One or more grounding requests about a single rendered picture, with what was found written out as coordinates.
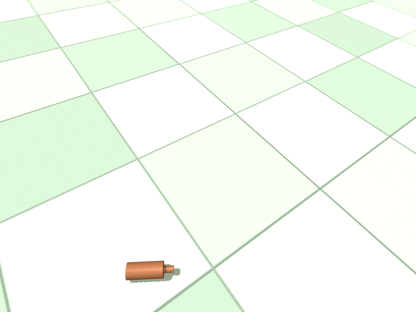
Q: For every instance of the bottle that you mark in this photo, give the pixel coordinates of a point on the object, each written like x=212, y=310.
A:
x=147, y=270

